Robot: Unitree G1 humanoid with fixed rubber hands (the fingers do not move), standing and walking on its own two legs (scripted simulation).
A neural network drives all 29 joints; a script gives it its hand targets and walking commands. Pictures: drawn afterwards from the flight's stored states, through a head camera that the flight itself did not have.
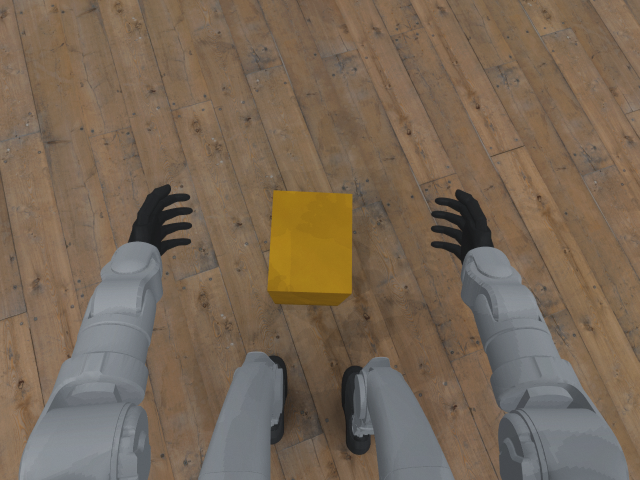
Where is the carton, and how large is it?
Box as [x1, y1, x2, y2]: [267, 190, 351, 305]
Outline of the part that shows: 274,190 267,288 269,294 275,303 337,305 351,293 351,194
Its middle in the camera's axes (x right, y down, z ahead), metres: -0.03 +0.04 +0.94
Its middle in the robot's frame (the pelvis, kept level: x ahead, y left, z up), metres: +0.47 +0.01 -0.53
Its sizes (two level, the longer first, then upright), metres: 0.214 0.169 0.286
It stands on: the floor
